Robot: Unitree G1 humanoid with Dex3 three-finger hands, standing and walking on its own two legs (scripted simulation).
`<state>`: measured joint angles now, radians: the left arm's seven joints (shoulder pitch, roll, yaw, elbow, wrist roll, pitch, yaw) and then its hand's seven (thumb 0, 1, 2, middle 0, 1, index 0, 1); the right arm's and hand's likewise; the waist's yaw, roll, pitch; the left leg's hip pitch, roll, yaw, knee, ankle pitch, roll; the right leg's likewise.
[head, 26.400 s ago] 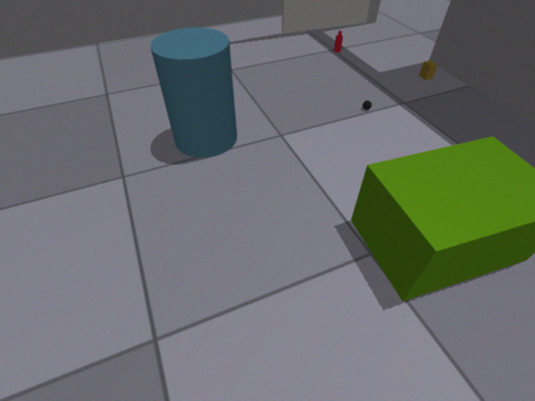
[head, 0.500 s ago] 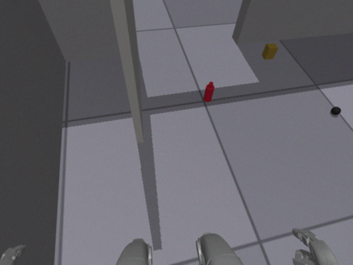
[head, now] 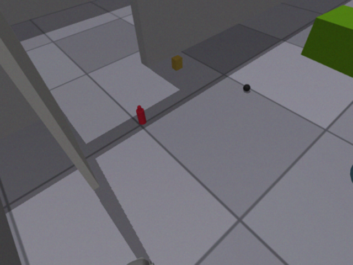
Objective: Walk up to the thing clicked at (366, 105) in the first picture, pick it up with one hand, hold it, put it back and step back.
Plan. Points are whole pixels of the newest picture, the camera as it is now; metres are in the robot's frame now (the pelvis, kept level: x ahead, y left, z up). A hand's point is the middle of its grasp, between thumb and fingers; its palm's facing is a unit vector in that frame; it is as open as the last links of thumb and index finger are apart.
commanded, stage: walk up
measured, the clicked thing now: (246, 87) +1.59 -0.56 -0.72
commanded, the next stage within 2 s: none
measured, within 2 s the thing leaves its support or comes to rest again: neither
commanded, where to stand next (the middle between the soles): +0.12 -0.01 m, yaw -29 degrees
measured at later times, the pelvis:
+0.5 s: pelvis +0.06 +0.00 +0.01, yaw -16 degrees
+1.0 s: pelvis +0.07 +0.00 -0.01, yaw -27 degrees
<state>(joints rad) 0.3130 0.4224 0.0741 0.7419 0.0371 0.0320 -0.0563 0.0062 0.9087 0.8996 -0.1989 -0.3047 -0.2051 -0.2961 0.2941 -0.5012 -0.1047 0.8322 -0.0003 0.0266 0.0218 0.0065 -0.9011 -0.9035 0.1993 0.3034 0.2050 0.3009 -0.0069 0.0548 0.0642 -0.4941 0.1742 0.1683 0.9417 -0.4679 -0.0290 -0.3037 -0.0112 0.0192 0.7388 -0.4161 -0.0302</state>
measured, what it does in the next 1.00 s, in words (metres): steps on the spot, turning right: left foot, then right foot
